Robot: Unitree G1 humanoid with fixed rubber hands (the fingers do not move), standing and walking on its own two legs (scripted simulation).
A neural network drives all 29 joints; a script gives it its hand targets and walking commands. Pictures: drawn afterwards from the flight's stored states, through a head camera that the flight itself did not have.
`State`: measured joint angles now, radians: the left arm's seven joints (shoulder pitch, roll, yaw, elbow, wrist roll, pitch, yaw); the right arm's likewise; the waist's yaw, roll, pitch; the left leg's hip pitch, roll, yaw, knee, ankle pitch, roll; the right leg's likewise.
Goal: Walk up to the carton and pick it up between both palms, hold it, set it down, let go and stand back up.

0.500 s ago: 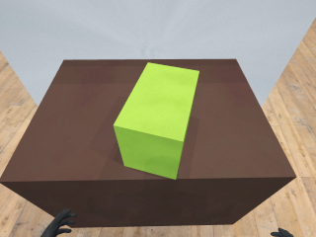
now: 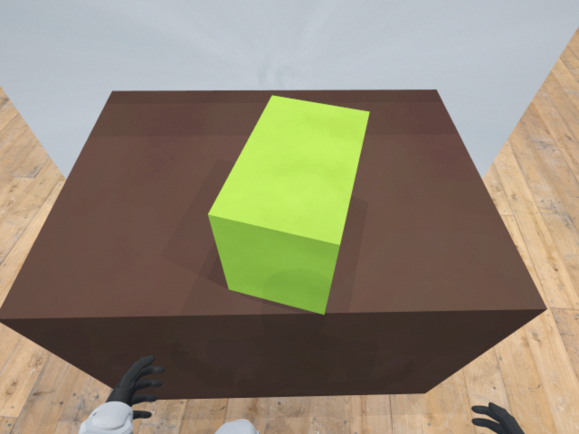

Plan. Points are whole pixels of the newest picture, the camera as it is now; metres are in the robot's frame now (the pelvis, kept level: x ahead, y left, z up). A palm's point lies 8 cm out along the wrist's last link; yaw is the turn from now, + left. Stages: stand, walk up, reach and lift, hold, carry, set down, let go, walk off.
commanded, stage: reach and lift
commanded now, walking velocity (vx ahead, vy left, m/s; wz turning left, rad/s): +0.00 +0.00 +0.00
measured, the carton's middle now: (297, 202) +0.47 +0.02 +0.01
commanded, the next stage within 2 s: none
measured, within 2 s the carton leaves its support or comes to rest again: neither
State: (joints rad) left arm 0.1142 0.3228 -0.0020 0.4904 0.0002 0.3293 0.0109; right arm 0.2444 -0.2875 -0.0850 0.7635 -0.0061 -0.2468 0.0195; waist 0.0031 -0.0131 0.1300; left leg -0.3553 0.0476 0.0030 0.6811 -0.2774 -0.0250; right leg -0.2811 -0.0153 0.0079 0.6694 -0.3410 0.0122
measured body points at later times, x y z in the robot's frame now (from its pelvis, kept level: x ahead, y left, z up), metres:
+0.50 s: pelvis +0.03 +0.00 +0.02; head +0.05 +0.03 +0.47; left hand +0.20 +0.24 -0.06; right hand +0.17 -0.22 -0.06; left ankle +0.06 +0.13 -0.72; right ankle +0.02 -0.14 -0.72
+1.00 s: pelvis +0.02 +0.01 +0.02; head +0.03 +0.03 +0.47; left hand +0.22 +0.24 -0.01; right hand +0.20 -0.16 +0.00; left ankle +0.06 +0.13 -0.72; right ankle +0.02 -0.14 -0.72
